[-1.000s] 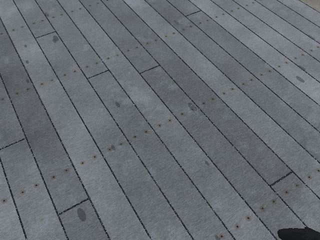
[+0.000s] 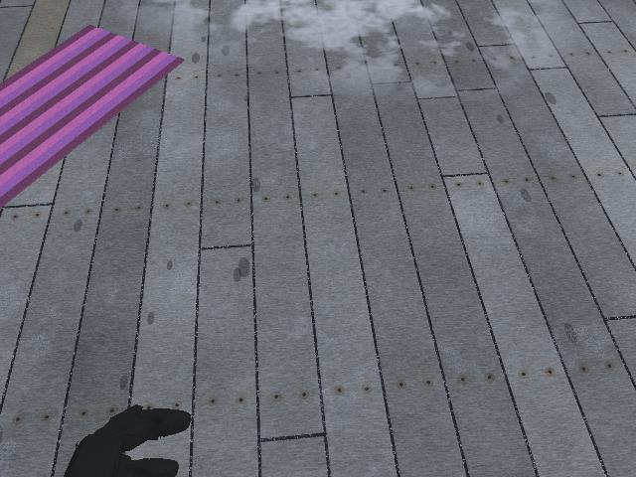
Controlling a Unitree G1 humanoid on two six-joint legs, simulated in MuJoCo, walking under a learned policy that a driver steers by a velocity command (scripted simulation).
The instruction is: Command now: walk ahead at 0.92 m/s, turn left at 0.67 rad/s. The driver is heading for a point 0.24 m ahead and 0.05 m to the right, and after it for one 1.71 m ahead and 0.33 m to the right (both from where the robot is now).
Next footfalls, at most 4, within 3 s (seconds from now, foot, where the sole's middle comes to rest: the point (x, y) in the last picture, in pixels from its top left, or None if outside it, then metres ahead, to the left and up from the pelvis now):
0.16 right None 0.39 -0.15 -0.77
0.62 left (316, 443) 0.55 0.00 -0.77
1.00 right None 0.39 -0.20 -0.77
1.44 left None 0.48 0.06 -0.77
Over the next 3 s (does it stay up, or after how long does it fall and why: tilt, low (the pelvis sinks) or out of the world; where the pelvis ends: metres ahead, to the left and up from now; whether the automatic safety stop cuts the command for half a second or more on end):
stays up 0.55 -0.09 0.00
